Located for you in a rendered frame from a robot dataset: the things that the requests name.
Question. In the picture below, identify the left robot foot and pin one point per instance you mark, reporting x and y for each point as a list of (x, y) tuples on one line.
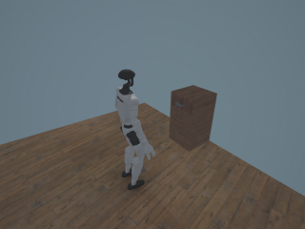
[(125, 174)]

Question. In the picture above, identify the robot left upper arm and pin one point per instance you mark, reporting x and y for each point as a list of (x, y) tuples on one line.
[(116, 100)]

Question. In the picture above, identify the right robot hand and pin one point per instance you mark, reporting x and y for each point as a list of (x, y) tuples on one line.
[(149, 149)]

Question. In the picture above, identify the right robot foot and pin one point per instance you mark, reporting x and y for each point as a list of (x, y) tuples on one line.
[(137, 184)]

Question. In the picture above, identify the handle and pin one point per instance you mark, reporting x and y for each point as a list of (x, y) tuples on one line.
[(179, 105)]

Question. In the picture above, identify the cabinet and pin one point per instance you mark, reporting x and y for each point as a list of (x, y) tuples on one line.
[(192, 130)]

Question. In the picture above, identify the robot right upper arm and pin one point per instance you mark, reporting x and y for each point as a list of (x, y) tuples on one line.
[(133, 102)]

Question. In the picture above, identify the robot right forearm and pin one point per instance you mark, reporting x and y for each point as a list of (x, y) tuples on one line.
[(138, 129)]

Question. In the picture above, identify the robot foot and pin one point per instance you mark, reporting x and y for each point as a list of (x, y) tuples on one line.
[(125, 174), (137, 184)]

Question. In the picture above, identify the drawer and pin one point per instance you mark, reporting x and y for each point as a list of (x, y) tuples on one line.
[(188, 105)]

